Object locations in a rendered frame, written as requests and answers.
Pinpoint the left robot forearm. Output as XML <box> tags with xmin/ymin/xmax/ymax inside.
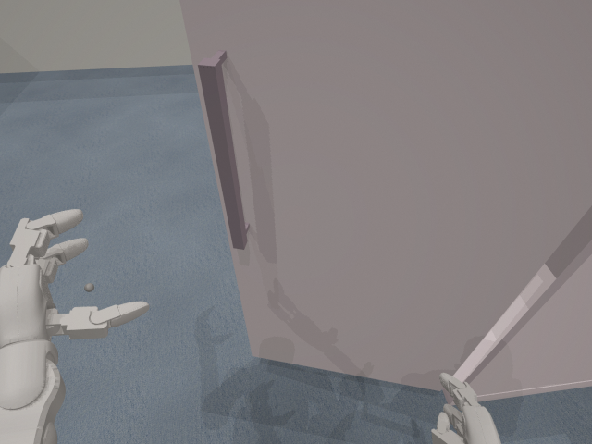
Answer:
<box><xmin>0</xmin><ymin>339</ymin><xmax>66</xmax><ymax>444</ymax></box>

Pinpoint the left robot hand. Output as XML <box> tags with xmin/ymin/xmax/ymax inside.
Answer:
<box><xmin>0</xmin><ymin>209</ymin><xmax>150</xmax><ymax>349</ymax></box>

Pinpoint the handle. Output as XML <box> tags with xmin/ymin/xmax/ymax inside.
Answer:
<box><xmin>198</xmin><ymin>50</ymin><xmax>250</xmax><ymax>250</ymax></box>

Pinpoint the fridge door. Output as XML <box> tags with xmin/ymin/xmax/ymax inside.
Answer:
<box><xmin>179</xmin><ymin>0</ymin><xmax>592</xmax><ymax>391</ymax></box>

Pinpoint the right robot hand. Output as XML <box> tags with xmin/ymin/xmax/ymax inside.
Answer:
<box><xmin>431</xmin><ymin>373</ymin><xmax>501</xmax><ymax>444</ymax></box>

